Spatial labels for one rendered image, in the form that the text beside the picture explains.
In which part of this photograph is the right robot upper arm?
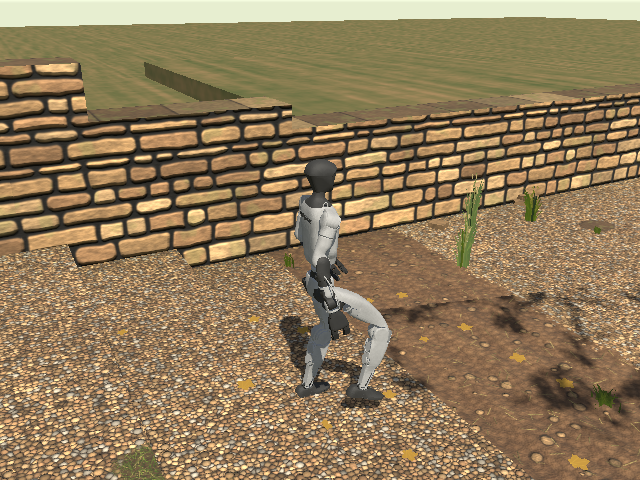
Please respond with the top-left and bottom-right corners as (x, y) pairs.
(312, 208), (341, 268)

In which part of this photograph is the robot left thigh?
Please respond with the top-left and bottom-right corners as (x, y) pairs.
(302, 277), (331, 345)

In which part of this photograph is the right robot forearm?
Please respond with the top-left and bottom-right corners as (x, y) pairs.
(315, 257), (340, 314)

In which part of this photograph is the left robot shin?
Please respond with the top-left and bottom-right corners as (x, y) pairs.
(302, 325), (331, 389)

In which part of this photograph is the left robot hand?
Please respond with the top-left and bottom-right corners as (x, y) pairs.
(330, 257), (348, 281)

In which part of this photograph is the left robot upper arm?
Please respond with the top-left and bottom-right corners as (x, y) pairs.
(294, 195), (311, 242)

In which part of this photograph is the right robot hand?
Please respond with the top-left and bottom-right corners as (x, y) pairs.
(328, 310), (350, 340)

